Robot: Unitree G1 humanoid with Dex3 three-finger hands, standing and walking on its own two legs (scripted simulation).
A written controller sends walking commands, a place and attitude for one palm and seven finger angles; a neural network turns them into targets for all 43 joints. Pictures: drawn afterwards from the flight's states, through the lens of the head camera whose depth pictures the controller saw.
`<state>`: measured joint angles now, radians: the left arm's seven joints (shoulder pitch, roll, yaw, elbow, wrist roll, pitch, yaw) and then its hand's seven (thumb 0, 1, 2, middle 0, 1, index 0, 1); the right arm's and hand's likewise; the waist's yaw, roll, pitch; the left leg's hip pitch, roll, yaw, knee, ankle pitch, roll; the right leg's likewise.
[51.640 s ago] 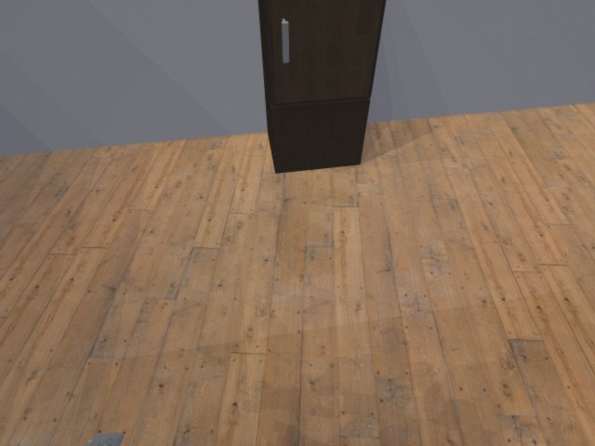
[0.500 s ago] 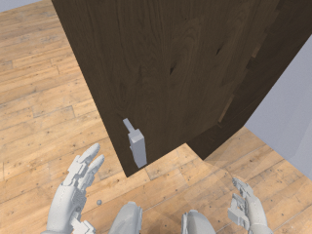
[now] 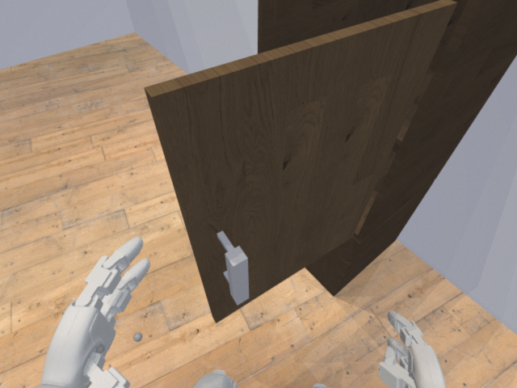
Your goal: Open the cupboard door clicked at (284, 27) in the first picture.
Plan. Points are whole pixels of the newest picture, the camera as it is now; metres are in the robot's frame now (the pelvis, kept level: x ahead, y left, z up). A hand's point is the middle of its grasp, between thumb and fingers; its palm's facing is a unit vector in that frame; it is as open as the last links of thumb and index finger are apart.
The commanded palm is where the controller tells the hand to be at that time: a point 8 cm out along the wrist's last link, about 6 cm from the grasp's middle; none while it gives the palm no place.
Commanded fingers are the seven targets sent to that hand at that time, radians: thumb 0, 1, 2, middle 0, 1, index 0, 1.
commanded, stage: draw the hand back to the body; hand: left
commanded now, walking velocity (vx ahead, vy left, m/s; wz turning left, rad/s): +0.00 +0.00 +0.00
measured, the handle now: (231, 268) +0.31 +0.07 +0.01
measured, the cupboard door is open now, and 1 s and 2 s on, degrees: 84 84 84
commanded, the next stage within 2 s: step back with the hand held close in 1.12 s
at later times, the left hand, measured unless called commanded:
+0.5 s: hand (40, 273) +0.21 +0.24 +0.18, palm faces +0.34 -0.85 -0.39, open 12.0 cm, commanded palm +0.16 +0.29 +0.21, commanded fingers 0.00 0.51 0.74 -0.19 -0.30 -0.19 -0.30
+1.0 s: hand (1, 231) +0.22 +0.26 +0.23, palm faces +0.43 -0.82 -0.39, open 7.6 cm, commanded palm +0.17 +0.30 +0.25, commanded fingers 0.00 0.90 0.90 -0.20 -0.30 -0.20 -0.30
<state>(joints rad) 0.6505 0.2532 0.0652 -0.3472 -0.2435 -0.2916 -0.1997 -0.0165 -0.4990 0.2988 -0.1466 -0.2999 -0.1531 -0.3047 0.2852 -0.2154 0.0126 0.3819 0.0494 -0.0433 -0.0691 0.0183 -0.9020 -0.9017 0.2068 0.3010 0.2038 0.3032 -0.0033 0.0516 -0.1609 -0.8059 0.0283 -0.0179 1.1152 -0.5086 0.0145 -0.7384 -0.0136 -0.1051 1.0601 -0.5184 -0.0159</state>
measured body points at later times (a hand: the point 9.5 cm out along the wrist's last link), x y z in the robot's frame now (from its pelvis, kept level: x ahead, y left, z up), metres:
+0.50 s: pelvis +0.03 +0.01 +0.06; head +0.01 -0.01 +0.51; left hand +0.18 +0.29 +0.20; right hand +0.22 -0.20 -0.01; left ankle +0.02 +0.11 -0.66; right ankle +0.01 -0.11 -0.66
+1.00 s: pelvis +0.03 +0.00 +0.08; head +0.01 -0.01 +0.53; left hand +0.19 +0.30 +0.25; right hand +0.21 -0.22 +0.00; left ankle +0.03 +0.11 -0.66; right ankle +0.01 -0.11 -0.66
